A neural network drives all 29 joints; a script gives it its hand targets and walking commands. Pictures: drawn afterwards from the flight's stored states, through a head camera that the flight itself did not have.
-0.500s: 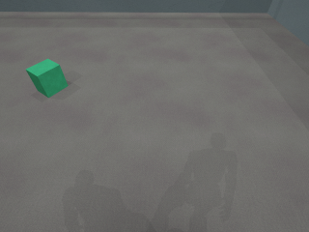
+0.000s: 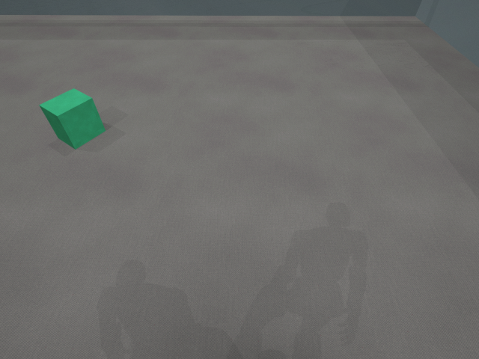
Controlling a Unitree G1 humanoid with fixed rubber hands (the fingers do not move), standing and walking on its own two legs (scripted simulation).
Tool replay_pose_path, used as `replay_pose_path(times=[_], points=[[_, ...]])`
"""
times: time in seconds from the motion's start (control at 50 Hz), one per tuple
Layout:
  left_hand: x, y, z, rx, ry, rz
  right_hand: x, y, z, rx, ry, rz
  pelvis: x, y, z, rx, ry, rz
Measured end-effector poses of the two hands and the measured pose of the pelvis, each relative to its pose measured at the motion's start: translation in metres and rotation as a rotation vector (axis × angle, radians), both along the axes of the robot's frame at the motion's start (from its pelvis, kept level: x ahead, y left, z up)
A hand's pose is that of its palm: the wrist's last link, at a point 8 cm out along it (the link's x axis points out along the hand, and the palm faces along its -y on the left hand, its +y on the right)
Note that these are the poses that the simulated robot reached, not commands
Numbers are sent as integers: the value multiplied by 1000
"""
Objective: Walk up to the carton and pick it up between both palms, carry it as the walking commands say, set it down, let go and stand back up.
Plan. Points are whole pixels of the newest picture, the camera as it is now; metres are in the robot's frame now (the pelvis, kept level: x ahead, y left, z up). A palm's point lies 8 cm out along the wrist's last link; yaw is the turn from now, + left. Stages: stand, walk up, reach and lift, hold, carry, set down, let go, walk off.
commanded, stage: stand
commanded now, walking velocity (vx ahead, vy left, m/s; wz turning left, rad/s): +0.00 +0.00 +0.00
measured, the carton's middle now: (74, 118) +1.55 +1.05 -0.65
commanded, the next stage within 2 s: walk up in 0.38 s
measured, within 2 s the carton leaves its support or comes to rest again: neither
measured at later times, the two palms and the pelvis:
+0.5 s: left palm out of the picture -0.04 +0.20 -0.15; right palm out of the picture -0.03 -0.20 -0.15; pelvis +0.00 +0.00 +0.00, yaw +0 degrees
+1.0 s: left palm out of the picture +0.08 +0.38 -0.18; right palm (325, 354) +0.18 -0.15 -0.15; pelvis +0.08 +0.11 -0.05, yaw +15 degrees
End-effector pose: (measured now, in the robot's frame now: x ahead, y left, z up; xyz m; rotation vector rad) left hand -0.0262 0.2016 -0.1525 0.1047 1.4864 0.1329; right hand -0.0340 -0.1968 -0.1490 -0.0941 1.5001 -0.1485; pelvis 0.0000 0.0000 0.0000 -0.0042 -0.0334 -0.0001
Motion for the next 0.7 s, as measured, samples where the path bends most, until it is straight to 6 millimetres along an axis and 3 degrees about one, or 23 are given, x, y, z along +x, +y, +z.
replay_pose_path(times=[0.2, 0.6, 0.66, 0.7], points=[[6, 0, -1, -7, -18, -1, 1, 0, 0, -1, -5, 1, -1, 1, 0, -1, -4, 1], [-12, 0, -1, -14, 26, 10, 8, 3, 1, -4, -15, 3, 2, 5, -1, -4, 11, 13], [0, 17, -3, 33, -73, 55, 22, -6, -2, -12, -21, 70, 4, 9, -7, -19, 24, 67], [4, 34, -3, 74, -120, 91, 44, -13, 0, -32, -40, 147, 6, 15, -9, -34, 22, 105]])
